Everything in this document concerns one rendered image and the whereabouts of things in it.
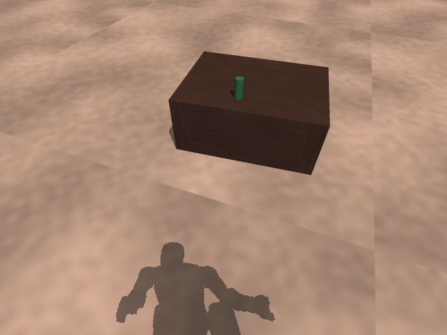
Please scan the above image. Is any can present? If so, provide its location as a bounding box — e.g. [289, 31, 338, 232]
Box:
[234, 76, 244, 100]

